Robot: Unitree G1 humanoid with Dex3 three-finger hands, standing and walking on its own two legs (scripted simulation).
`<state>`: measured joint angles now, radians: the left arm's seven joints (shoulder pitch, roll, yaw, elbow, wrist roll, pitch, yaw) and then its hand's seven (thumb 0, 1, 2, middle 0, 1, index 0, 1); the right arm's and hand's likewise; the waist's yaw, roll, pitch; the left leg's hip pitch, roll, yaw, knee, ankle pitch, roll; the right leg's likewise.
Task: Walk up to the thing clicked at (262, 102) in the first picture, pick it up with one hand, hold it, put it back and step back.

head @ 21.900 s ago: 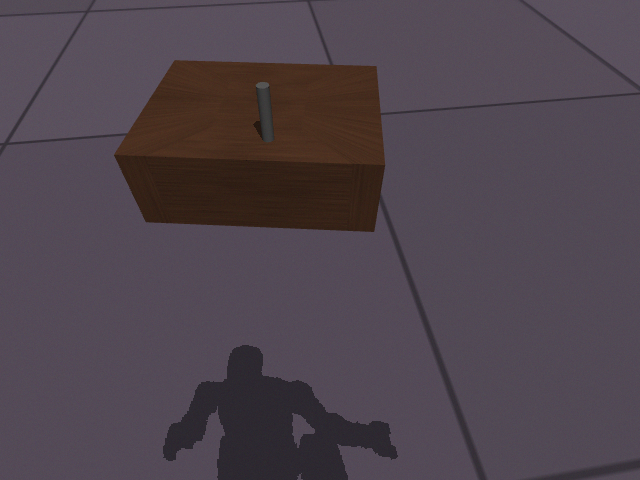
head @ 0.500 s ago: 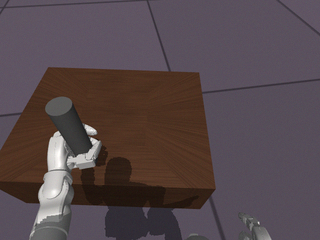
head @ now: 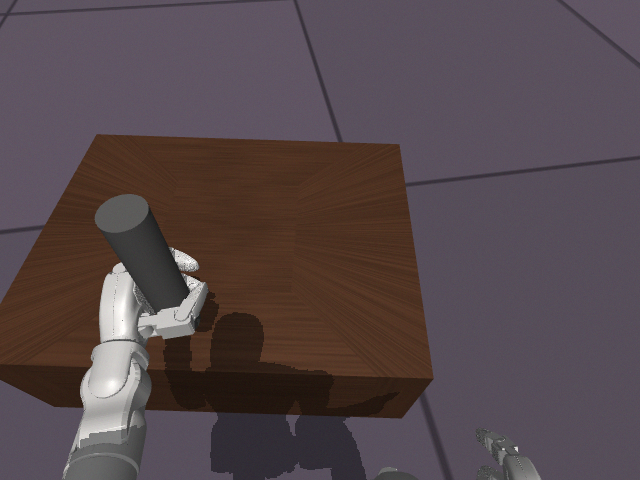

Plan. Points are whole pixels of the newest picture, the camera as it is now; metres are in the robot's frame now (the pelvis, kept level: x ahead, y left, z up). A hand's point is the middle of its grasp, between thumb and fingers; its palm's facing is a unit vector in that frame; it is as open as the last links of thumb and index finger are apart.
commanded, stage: hold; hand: left
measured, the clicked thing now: (158, 277) +0.33 +0.19 +0.09
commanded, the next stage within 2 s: crouch in 1.28 s
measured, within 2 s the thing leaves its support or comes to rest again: neither
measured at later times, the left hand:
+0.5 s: hand (180, 300) +0.32 +0.17 +0.05, palm faces +0.10 -0.99 -0.01, open 6.0 cm
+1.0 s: hand (180, 294) +0.33 +0.17 +0.05, palm faces +0.11 -0.99 -0.02, open 6.0 cm
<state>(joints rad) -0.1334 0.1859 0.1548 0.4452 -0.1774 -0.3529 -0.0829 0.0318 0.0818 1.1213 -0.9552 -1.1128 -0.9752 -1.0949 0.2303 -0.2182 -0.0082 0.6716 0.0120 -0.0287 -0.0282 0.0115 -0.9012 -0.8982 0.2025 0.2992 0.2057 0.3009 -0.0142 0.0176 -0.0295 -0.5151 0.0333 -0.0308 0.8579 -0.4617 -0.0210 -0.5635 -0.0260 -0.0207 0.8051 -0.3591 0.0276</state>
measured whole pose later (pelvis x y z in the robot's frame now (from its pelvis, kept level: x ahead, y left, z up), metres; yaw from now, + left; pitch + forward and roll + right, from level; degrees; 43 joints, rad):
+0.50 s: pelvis -0.01 +0.00 +0.00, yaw +0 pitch +6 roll -1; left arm -0.14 0.19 0.15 0.46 -0.17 -0.36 -0.07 0.03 0.08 1.12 -0.95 -1.11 -0.97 -1.10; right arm 0.22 -0.22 -0.01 0.67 0.01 -0.03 -0.03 0.01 -0.90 -0.90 0.20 0.30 0.21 0.30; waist -0.01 0.01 -0.02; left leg -0.51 0.03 -0.03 0.85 -0.45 -0.02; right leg -0.55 -0.03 -0.02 0.80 -0.35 0.02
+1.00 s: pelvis +0.00 +0.00 +0.00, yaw +0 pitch +6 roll -1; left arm -0.15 0.19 0.15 0.46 -0.16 -0.35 -0.05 0.03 0.08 1.12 -0.95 -1.12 -0.97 -1.10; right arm 0.23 -0.21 -0.01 0.67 0.01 -0.03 -0.02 0.01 -0.91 -0.90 0.20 0.30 0.21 0.30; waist -0.02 0.01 -0.02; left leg -0.50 0.03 -0.03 0.84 -0.45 -0.02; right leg -0.55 -0.03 -0.02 0.79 -0.35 0.03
